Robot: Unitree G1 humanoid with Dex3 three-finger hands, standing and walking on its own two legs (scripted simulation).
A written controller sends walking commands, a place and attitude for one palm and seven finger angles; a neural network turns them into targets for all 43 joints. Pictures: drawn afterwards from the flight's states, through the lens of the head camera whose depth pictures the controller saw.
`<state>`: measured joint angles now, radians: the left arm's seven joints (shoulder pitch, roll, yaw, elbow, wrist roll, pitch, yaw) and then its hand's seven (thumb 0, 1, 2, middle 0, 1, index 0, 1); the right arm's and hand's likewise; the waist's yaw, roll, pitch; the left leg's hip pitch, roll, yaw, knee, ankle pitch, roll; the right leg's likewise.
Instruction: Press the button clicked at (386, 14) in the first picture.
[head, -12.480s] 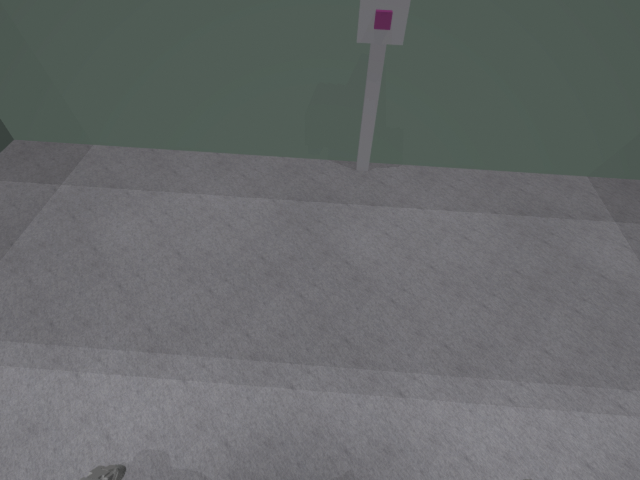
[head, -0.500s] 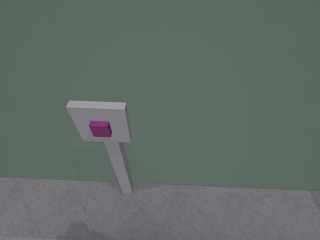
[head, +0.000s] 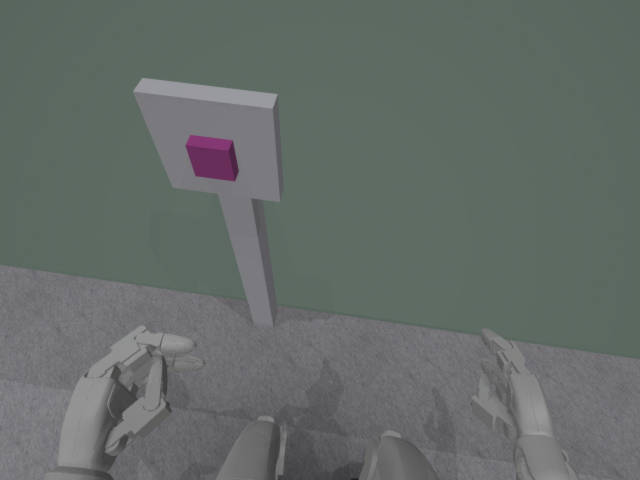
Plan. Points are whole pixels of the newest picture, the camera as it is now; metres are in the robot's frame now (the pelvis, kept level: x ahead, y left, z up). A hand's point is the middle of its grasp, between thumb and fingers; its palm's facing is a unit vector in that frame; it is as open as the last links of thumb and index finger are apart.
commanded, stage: raise the hand and make a fist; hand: left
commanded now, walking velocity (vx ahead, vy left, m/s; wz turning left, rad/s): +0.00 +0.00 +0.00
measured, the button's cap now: (214, 157) +0.51 +0.22 +0.07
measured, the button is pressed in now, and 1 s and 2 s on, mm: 0 0 0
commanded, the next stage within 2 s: aim a knuckle at the button in 1.46 s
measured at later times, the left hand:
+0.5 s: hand (151, 366) +0.22 +0.21 +0.05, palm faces -0.03 -1.00 -0.03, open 3.1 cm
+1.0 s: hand (131, 340) +0.24 +0.23 +0.06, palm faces -0.03 -1.00 -0.05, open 3.1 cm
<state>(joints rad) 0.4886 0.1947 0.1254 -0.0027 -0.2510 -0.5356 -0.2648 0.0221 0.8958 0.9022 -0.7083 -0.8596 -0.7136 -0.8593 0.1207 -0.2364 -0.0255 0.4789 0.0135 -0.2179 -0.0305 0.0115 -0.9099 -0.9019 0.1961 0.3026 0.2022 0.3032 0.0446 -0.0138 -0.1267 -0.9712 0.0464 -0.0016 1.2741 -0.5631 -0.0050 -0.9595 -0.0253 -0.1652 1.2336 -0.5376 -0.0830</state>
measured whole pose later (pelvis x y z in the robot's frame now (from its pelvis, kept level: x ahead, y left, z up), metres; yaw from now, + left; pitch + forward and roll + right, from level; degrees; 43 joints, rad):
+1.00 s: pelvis +0.02 +0.04 +0.02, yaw -1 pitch +16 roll -3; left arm 0.38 0.27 0.20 0.00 -0.28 -0.39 -0.30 0.02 0.90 0.90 -1.30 -1.50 -1.30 -1.50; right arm 0.22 -0.22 0.03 0.50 0.02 -0.16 -0.04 0.01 -0.90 -0.90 0.20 0.30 0.21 0.30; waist 0.00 0.02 -0.14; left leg -0.93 0.03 0.02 1.20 -0.56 0.05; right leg -0.91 -0.03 -0.14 1.12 -0.50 -0.02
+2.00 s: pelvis +0.02 +0.02 +0.02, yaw -1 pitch +18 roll -2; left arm 0.12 0.28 0.22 0.21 -0.29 -0.38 -0.31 0.02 0.90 0.90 -1.30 -1.50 -1.30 -1.50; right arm 0.24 -0.26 0.03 0.53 0.02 -0.15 -0.04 0.01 -0.91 -0.90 0.20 0.30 0.21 0.30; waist -0.03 0.02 -0.15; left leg -0.96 0.04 0.02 1.19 -0.55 0.03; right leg -0.95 -0.02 -0.13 1.13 -0.50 -0.04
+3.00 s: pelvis +0.02 +0.03 +0.01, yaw -3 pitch +22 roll -2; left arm -0.38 0.29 0.27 0.71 -0.18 -0.48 -0.21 0.02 0.90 0.90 -1.30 -1.50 -1.30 -1.50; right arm 0.28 -0.26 0.02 0.60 0.01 0.00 0.00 0.01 -0.91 -0.90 0.20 0.30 0.21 0.30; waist -0.08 0.02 -0.14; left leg -1.03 0.04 0.06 1.20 -0.54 0.04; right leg -1.05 -0.01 -0.09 1.15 -0.49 -0.03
